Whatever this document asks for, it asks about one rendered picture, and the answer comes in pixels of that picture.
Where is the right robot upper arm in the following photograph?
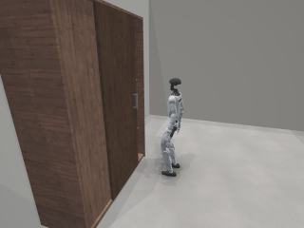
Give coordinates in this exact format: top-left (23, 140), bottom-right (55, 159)
top-left (179, 92), bottom-right (184, 111)

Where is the left robot upper arm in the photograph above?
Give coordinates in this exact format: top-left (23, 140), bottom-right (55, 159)
top-left (168, 96), bottom-right (178, 119)

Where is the wardrobe door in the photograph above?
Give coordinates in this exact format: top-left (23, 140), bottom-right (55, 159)
top-left (52, 0), bottom-right (111, 228)
top-left (92, 1), bottom-right (139, 200)

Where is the robot left hand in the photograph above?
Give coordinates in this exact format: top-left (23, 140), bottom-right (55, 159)
top-left (161, 134), bottom-right (170, 147)

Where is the handle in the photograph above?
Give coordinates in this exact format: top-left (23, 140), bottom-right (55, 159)
top-left (133, 93), bottom-right (138, 109)

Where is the left robot forearm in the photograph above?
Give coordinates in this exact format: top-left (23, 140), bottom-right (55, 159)
top-left (166, 114), bottom-right (176, 135)

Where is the robot torso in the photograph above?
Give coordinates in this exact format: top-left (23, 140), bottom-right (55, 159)
top-left (167, 94), bottom-right (181, 131)

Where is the right robot forearm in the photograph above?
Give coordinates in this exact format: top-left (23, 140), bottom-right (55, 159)
top-left (177, 110), bottom-right (184, 124)

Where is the left robot shin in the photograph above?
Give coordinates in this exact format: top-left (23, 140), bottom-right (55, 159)
top-left (161, 150), bottom-right (173, 173)

